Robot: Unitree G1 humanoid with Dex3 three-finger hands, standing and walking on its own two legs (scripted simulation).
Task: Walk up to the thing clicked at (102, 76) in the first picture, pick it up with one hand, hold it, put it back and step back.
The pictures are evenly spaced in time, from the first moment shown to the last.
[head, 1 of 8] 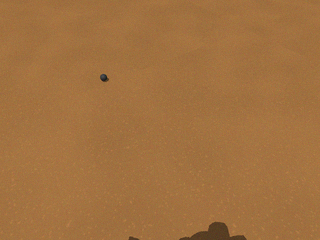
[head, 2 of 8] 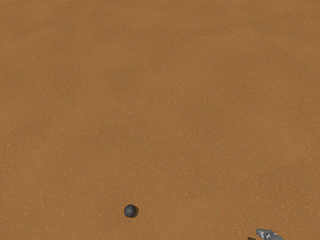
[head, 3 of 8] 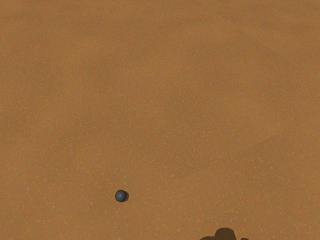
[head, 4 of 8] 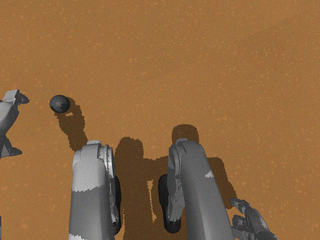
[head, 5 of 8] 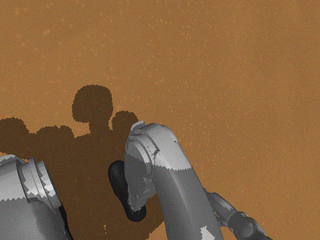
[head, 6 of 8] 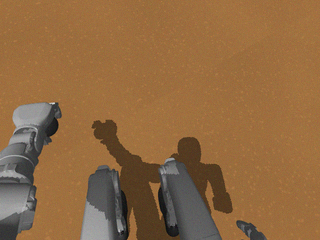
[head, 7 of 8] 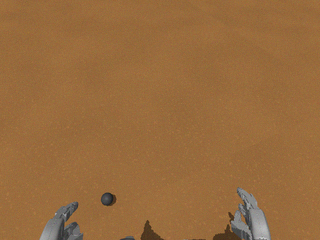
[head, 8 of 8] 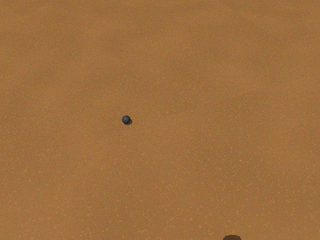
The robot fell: no
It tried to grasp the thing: yes
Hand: left
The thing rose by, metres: 0.68
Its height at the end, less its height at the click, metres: +0.00
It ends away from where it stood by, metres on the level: 0.01
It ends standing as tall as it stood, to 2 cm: yes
